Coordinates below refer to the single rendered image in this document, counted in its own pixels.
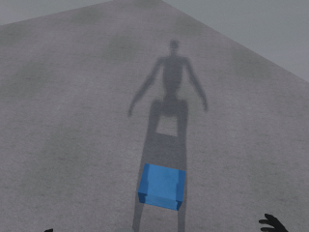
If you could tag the robot right hand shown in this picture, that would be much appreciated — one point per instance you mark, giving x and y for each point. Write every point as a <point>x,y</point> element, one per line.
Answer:
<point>272,221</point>

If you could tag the carton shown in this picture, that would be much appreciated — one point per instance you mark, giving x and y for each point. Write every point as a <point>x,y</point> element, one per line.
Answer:
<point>161,186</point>

